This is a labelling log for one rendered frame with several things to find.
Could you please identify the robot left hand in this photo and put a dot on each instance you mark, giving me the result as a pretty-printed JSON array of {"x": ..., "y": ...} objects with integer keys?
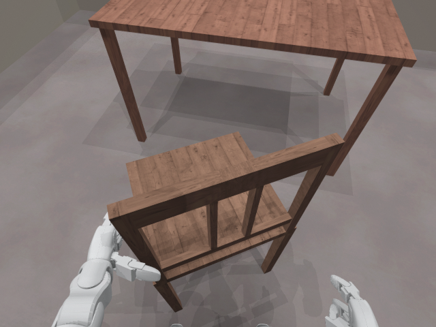
[{"x": 105, "y": 242}]

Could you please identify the table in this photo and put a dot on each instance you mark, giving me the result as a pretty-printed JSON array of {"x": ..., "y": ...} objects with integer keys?
[{"x": 360, "y": 30}]

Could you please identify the robot right hand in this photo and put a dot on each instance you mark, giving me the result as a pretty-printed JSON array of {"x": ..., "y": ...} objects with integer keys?
[{"x": 358, "y": 313}]

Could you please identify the left robot forearm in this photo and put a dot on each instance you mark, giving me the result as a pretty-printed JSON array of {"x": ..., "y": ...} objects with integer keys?
[{"x": 90, "y": 294}]

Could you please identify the chair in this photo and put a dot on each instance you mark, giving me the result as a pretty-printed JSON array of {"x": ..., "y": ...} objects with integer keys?
[{"x": 203, "y": 203}]

